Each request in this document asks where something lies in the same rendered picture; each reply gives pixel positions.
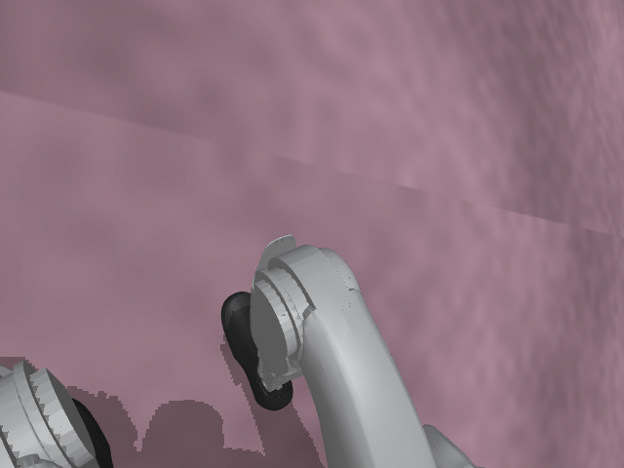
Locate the right robot hand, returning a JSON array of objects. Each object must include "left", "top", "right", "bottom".
[{"left": 422, "top": 424, "right": 476, "bottom": 468}]

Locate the left robot foot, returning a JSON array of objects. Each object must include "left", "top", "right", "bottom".
[{"left": 71, "top": 398, "right": 114, "bottom": 468}]

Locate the right robot foot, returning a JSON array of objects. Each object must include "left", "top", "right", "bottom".
[{"left": 221, "top": 292, "right": 293, "bottom": 410}]

